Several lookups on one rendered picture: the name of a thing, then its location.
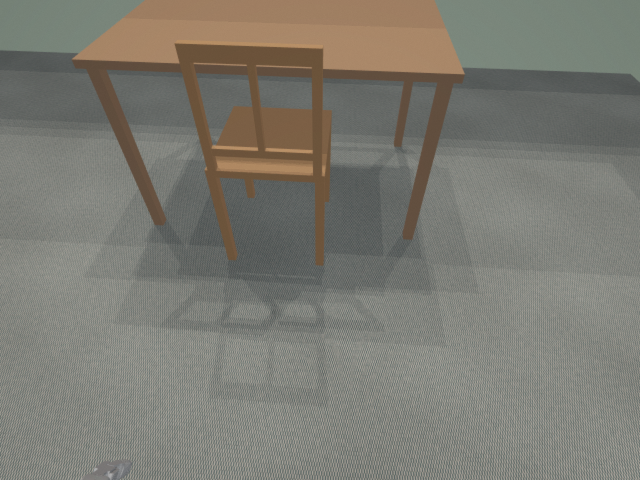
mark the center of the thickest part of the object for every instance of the chair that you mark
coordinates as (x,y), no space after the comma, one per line
(260,143)

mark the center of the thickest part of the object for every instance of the left robot hand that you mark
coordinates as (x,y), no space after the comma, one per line
(110,470)

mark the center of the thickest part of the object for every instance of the table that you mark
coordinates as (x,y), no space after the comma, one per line
(389,40)

